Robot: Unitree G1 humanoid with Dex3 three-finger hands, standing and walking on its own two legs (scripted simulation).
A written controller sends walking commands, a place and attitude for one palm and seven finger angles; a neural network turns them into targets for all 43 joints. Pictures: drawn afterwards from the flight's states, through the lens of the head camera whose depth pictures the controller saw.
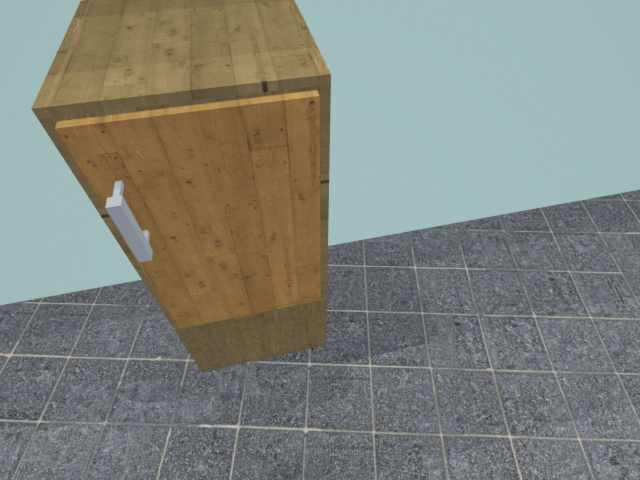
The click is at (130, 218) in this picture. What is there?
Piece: cupboard door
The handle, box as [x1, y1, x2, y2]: [105, 180, 152, 261]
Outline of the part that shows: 115,181 113,195 107,198 105,207 138,261 151,259 152,250 148,244 149,233 147,230 142,231 140,229 122,197 123,184 121,180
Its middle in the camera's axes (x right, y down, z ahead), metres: -0.32 -0.03 +0.64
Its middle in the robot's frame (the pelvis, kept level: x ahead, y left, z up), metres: +0.49 +0.34 +0.00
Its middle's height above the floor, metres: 0.76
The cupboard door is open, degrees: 0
